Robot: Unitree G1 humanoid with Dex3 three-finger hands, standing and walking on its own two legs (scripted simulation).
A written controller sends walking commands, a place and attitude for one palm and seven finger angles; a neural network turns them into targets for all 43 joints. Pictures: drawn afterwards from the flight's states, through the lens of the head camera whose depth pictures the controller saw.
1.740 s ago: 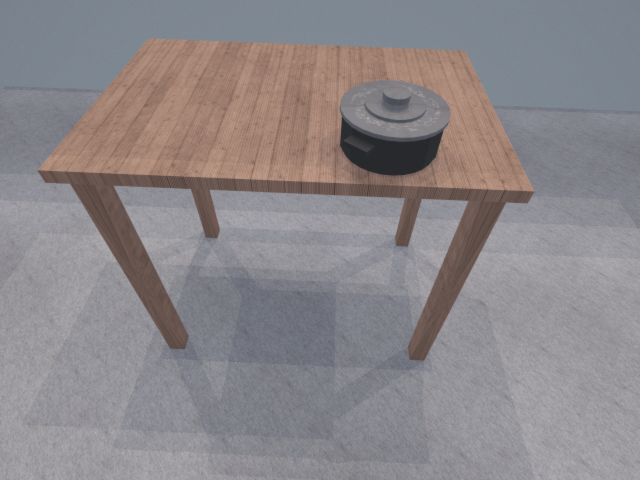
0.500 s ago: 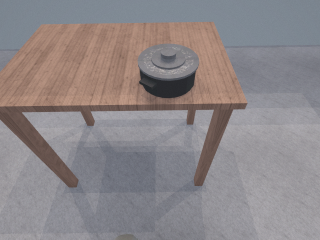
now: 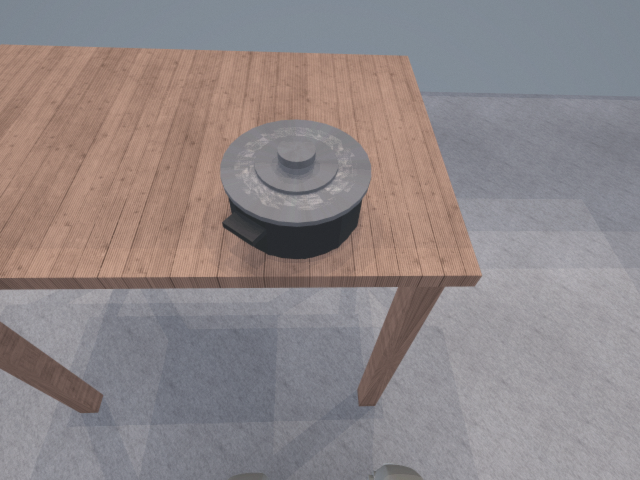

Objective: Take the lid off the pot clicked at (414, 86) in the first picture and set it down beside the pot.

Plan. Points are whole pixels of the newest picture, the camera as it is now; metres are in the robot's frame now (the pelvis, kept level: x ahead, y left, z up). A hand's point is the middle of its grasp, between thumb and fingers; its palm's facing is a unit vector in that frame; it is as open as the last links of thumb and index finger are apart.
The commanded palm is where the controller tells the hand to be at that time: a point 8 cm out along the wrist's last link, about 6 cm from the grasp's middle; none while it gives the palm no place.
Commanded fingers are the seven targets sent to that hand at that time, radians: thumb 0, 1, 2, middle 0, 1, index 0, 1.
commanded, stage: come to a stop and stand still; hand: left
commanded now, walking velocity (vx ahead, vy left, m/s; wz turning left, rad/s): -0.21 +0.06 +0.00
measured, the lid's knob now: (296, 152) +0.49 +0.08 +0.13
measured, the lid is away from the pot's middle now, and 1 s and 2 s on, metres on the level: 0.00 0.00 0.00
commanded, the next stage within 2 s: look again from close up in 0.82 s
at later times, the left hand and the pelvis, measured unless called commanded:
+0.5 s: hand out of the picture +0.03 +0.19 -0.17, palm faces +0.08 -0.96 -0.26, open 7.4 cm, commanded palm none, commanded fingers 0.00 0.90 0.90 -0.20 -0.30 -0.20 -0.30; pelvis -0.01 -0.02 +0.00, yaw +1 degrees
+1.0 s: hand out of the picture +0.00 +0.19 -0.17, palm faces +0.01 -0.98 -0.22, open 7.3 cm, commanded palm none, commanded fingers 0.00 0.90 0.90 -0.20 -0.30 -0.20 -0.30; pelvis -0.02 +0.01 +0.00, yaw +0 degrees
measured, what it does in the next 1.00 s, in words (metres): steps on the spot: right foot, then left foot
